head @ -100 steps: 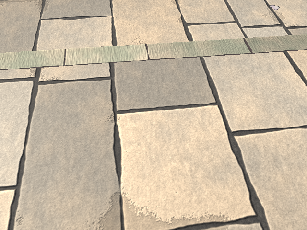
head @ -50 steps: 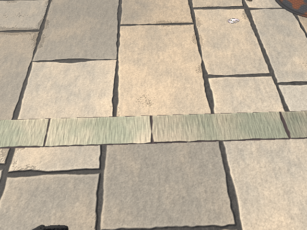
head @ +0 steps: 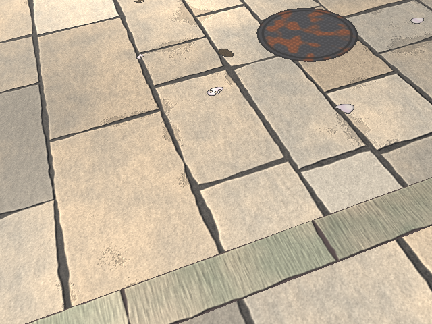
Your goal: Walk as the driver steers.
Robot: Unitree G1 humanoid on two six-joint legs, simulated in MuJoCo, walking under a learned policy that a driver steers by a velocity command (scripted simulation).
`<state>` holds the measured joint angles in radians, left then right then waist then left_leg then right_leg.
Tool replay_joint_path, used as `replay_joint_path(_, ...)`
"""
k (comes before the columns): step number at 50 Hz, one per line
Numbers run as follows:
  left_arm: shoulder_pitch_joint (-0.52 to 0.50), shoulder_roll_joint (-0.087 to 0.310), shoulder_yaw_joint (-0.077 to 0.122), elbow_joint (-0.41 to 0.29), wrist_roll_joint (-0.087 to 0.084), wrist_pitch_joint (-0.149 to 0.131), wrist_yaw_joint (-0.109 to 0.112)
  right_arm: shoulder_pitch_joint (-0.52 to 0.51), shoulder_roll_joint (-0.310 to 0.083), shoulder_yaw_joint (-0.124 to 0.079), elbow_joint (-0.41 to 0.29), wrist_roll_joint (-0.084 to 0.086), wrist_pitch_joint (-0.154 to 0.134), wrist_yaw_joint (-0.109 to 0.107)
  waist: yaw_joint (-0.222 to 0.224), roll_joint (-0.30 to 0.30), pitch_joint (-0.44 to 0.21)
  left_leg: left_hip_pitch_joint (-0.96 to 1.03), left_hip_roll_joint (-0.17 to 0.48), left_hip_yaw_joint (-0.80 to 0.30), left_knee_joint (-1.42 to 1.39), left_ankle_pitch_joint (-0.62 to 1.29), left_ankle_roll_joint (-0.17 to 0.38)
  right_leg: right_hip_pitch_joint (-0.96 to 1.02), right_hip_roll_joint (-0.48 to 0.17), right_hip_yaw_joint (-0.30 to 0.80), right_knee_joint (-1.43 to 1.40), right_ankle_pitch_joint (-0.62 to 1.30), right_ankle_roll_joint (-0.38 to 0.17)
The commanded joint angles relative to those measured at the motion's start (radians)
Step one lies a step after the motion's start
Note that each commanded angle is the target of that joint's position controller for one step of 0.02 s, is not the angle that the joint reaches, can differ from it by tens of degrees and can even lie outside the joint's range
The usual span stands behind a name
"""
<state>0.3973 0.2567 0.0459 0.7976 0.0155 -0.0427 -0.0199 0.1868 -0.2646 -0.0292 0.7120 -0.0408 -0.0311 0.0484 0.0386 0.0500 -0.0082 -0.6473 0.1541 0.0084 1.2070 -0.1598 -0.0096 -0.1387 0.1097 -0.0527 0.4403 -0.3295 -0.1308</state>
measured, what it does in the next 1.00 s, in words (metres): walks ahead, turning left: left foot, then right foot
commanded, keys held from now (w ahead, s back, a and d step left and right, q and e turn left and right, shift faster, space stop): w+q+shift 0.86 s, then e+shift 0.14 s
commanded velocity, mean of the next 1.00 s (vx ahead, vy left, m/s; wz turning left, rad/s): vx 0.95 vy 0.00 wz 0.67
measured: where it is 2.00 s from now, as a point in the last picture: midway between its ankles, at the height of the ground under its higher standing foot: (177, 171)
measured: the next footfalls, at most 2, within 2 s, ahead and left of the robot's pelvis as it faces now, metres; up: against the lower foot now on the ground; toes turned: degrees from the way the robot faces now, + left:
left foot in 0.28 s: +0.43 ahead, +0.02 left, +0.00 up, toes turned +10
right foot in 0.66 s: +0.83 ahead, -0.10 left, +0.00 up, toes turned +30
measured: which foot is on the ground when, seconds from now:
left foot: up 0.00-0.26, down 0.28-0.68, up 0.70-1.00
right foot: down 0.00-0.28, up 0.30-0.64, down 0.66-0.96, up 0.98-1.00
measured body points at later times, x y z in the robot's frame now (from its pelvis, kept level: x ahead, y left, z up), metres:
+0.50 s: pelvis +0.45 +0.01 -0.01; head +0.45 +0.00 +0.44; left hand +0.65 +0.26 -0.04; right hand +0.45 -0.28 -0.14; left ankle +0.39 +0.01 -0.73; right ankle +0.61 -0.16 -0.66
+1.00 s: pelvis +0.87 +0.13 -0.06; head +0.87 +0.15 +0.39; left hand +0.67 +0.37 -0.19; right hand +1.22 +0.05 -0.11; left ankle +0.95 +0.25 -0.79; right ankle +0.81 -0.11 -0.72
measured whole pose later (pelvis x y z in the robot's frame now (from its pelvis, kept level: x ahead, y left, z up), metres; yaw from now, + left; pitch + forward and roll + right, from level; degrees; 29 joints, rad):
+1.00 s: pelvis +0.87 +0.13 -0.06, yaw +42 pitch -2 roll -5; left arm 0.38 0.35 0.08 0.92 -0.01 -0.14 0.02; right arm 0.07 -0.41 -0.08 0.69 -0.04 -0.04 0.07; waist 0.04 0.07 0.05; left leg -0.44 0.02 0.08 0.49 0.44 0.09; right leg 0.02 -0.04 -0.18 0.77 -0.42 0.04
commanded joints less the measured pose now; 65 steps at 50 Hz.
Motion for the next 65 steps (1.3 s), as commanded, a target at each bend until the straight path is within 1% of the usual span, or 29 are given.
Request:
replay_joint_path(1, 0.054, 0.152, 0.037, -0.032, -0.005, -0.051, 0.001, -0.047, -0.092, -0.023, -0.019, 0.026, 0.018, 0.009, 0.008, -0.046, 0.12, -0.2, -0.007, 0.017, -0.074, 0.118, 0.028, 0.088, -0.227, 0.182, -0.332, 0.271, 0.055)
replay_joint_path(7, 0.096, 0.098, -0.005, 0.019, 0.001, -0.075, 0.022, -0.162, -0.042, 0.005, -0.03, 0.037, -0.005, 0.021, 0.001, -0.084, 0.14, -0.101, -0.172, 0.13, -0.394, 0.263, 0.107, 0.17, -0.206, -0.095, -0.377, 0.904, 0.15)
replay_joint_path(10, 0.049, 0.156, 0.001, 0.024, 0.009, -0.08, 0.057, -0.054, -0.084, 0.004, 0.011, 0.039, 0.006, 0.016, -0.08, -0.156, 0.041, 0.145, -0.249, 0.215, -0.47, 0.274, 0.148, 0.263, -0.253, -0.152, -0.267, 1.492, 0.184)
replay_joint_path(13, -0.104, 0.248, 0.035, -0.013, 0.039, -0.033, 0.095, 0.415, -0.215, -0.051, 0.147, 0.039, 0.027, -0.006, -0.339, -0.18, -0.109, 0.541, -0.302, 0.169, -0.495, 0.104, 0.219, 0.228, -0.29, -0.144, 0.346, 1.762, 0.199)
replay_joint_path(14, -0.243, 0.279, 0.053, -0.04, 0.022, -0.017, 0.092, 0.648, -0.249, -0.08, 0.208, 0.05, 0.026, -0.017, -0.493, -0.099, -0.121, 0.73, -0.208, 0.02, -0.65, 0.133, 0.329, 0.044, -0.186, -0.162, 0.911, 1.364, 0.186)
replay_joint_path(15, -0.405, 0.076, -0.002, -0.096, 0.034, -0.044, 0.058, 0.581, -0.188, -0.069, 0.26, 0.068, 0.04, -0.028, -0.394, 0.214, 0.023, 0.84, -0.167, -0.092, -0.583, 0.218, 0.323, -0.434, 0.052, -0.082, 1.32, -0.044, 0.153)
replay_joint_path(16, -0.199, -0.031, -0.038, -0.191, 0.003, -0.059, 0.042, 0.35, -0.224, -0.064, 0.179, 0.039, 0.026, -0.032, -0.105, 0.198, -0.076, 0.927, -0.034, -0.559, -0.616, 0.3, 0.495, -0.717, 0.034, 0.136, 1.448, -0.151, 0.183)
replay_joint_path(17, -0.16, 0.027, -0.052, -0.209, 0.018, -0.085, 0.026, 0.304, -0.212, -0.072, 0.138, 0.031, 0.022, -0.044, -0.113, 0.079, -0.156, 0.92, 0.093, -0.828, -0.863, -0.107, 0.547, -0.757, -0.015, 0.237, 1.37, -0.113, 0.163)
replay_joint_path(19, -0.206, 0.106, -0.045, -0.195, 0.049, -0.091, 0.016, 0.23, -0.125, -0.055, 0.131, 0.015, 0.009, -0.054, -0.018, -0.182, 0.052, 0.548, 0.04, -0.744, -1.01, -0.336, 0.437, -0.668, -0.121, 0.218, 1.091, -0.025, 0.132)
replay_joint_path(22, -0.264, 0.095, -0.066, -0.219, 0.069, -0.017, 0.019, 0.204, -0.146, -0.044, 0.121, 0.029, -0.048, -0.053, 0.032, -0.183, 0.168, 0.176, -0.098, -0.538, -1.056, -0.243, 0.38, -0.507, -0.196, 0.139, 0.788, 0.002, 0.186)
replay_joint_path(28, -0.455, 0.053, -0.086, -0.296, 0.012, -0.02, -0.002, 0.267, -0.211, -0.084, 0.123, 0.059, -0.053, -0.025, -0.118, -0.011, 0.076, 0.213, -0.208, -0.355, -1.019, 0.223, 0.254, -0.161, -0.139, 0.041, 0.216, 0.475, 0.182)
replay_joint_path(31, -0.266, 0.16, -0.029, -0.23, 0.018, -0.064, 0.01, 0.188, -0.218, -0.098, 0.097, 0.032, -0.047, -0.042, -0.043, 0.027, -0.062, 0.459, -0.226, -0.34, -0.629, 0.471, 0.17, -0.09, -0.136, 0.18, 0.19, 0.544, 0.115)
replay_joint_path(33, 0.075, 0.217, 0.011, -0.127, 0.004, -0.089, 0.025, -0.015, -0.242, -0.11, 0.037, 0.016, -0.049, -0.039, 0.159, 0.034, -0.224, 0.437, -0.222, -0.376, -0.173, 0.497, 0.164, 0.191, -0.138, 0.177, 0.135, 0.523, 0.106)
replay_joint_path(34, 0.216, 0.234, 0.024, -0.09, 0.04, -0.106, 0.035, -0.041, -0.147, -0.09, 0.0, 0.051, -0.05, -0.025, 0.214, -0.156, -0.273, 0.121, -0.304, -0.293, 0.217, 0.198, 0.119, 0.515, -0.247, 0.297, 0.045, 0.362, 0.095)
replay_joint_path(35, -0.019, 0.259, 0.032, -0.131, 0.048, -0.117, 0.026, 0.244, 0.017, -0.035, -0.025, 0.096, -0.036, -0.035, -0.048, -0.6, -0.321, -0.328, -0.329, -0.173, 0.369, -0.394, 0.08, 0.701, -0.609, 0.784, -0.045, 0.038, -0.011)
replay_joint_path(36, -0.13, 0.128, 0.02, -0.192, 0.045, -0.106, 0.02, 0.188, -0.071, -0.032, 0.041, 0.043, -0.004, -0.058, -0.018, -0.323, -0.196, -0.353, -0.173, -0.123, 0.295, -0.276, 0.085, 0.495, -0.573, 0.729, -0.121, -0.201, -0.011)
replay_joint_path(38, -0.168, 0.145, 0.032, -0.142, 0.017, -0.115, 0.028, -0.028, -0.182, -0.071, -0.008, -0.016, 0.023, -0.025, -0.011, -0.09, 0.019, -0.222, -0.095, -0.122, 0.085, -0.198, 0.06, 0.134, -0.481, 0.504, -0.209, -0.078, 0.015)
replay_joint_path(39, -0.201, 0.191, 0.042, -0.111, 0.017, -0.129, 0.046, -0.099, -0.182, -0.07, -0.084, -0.033, 0.035, 0.011, -0.049, -0.175, 0.071, -0.202, -0.054, -0.148, -0.032, -0.164, 0.064, 0.057, -0.47, 0.432, -0.223, -0.093, 0.043)
replay_joint_path(41, -0.248, 0.192, 0.046, -0.068, 0.004, -0.136, 0.044, -0.069, -0.175, -0.068, -0.118, -0.007, 0.056, 0.065, -0.114, -0.229, 0.072, 0.045, -0.081, -0.033, -0.194, 0.006, 0.07, -0.117, -0.366, 0.195, -0.309, -0.057, 0.073)
replay_joint_path(44, -0.246, 0.098, 0.029, -0.018, 0.005, -0.187, 0.036, 0.031, -0.152, -0.069, -0.051, -0.007, 0.027, 0.056, -0.147, -0.111, 0.033, 0.26, -0.112, 0.026, -0.4, 0.611, 0.091, -0.141, -0.244, -0.05, -0.133, -0.084, 0.136)
replay_joint_path(49, -0.15, 0.146, 0.031, 0.065, -0.006, -0.091, 0.05, 0.156, -0.139, -0.047, 0.074, -0.038, 0.005, 0.01, -0.162, 0.009, 0.083, 0.639, -0.154, 0.06, -0.774, 0.648, 0.087, -0.217, -0.23, -0.093, 0.352, 0.148, 0.061)
replay_joint_path(50, -0.165, 0.195, 0.041, 0.061, -0.132, -0.075, 0.049, 0.189, -0.108, -0.044, 0.069, 0.062, -0.022, 0.017, -0.187, 0.004, 0.078, 0.566, -0.06, -0.047, -0.988, 0.663, 0.164, -0.115, -0.185, -0.061, 0.622, 0.13, 0.1)
replay_joint_path(51, -0.185, 0.191, 0.033, 0.063, -0.118, -0.06, 0.044, 0.259, -0.121, -0.036, 0.098, 0.044, -0.045, 0.017, -0.254, 0.128, 0.061, 0.662, 0.009, -0.083, -1.13, 0.787, 0.232, -0.169, -0.092, -0.061, 0.977, -0.231, 0.106)
replay_joint_path(52, -0.142, 0.102, 0.013, 0.016, -0.073, -0.052, 0.036, 0.25, -0.158, -0.02, 0.098, 0.006, -0.068, 0.016, -0.187, 0.185, -0.02, 0.837, 0.07, -0.098, -0.84, 1.102, 0.219, -0.37, -0.07, 0.078, 1.194, -0.49, 0.072)
replay_joint_path(53, 0.045, 0.093, 0.006, 0.029, -0.085, -0.073, 0.012, 0.268, -0.235, -0.042, 0.065, -0.003, -0.08, 0.006, -0.119, 0.288, -0.191, 1.103, 0.224, -0.172, -0.538, 1.287, 0.271, -0.585, -0.077, 0.317, 1.124, -0.388, 0.041)
replay_joint_path(55, -0.008, 0.214, 0.044, 0.047, -0.079, -0.089, -0.01, 0.181, -0.241, -0.073, 0.037, 0.026, -0.045, -0.026, -0.106, 0.082, -0.173, 0.994, 0.211, -0.216, -0.627, 0.952, 0.288, -0.711, -0.128, 0.333, 0.888, -0.138, 0.102)
replay_joint_path(56, -0.025, 0.158, 0.031, 0.013, -0.085, -0.064, -0.005, 0.043, -0.275, -0.083, 0.047, 0.035, -0.012, -0.042, 0.004, 0.061, -0.208, 0.869, 0.286, -0.332, -0.693, 0.53, 0.352, -0.702, -0.205, 0.257, 0.83, -0.098, 0.151)
replay_joint_path(58, -0.072, 0.165, 0.025, 0.0, -0.053, -0.001, 0.015, -0.04, -0.187, -0.061, 0.011, 0.036, -0.015, -0.053, 0.004, -0.056, -0.117, 0.503, 0.326, -0.351, -0.779, 0.678, 0.377, -0.552, -0.261, 0.158, 0.802, -0.073, 0.23)
replay_joint_path(65, -0.18, 0.083, 0.029, -0.102, -0.032, 0.028, -0.003, -0.106, -0.148, -0.067, 0.034, 0.052, -0.009, -0.122, -0.008, 0.03, -0.104, 0.464, 0.13, 0.103, -0.763, 0.582, 0.169, -0.368, -0.214, 0.034, 0.382, 0.197, 0.151)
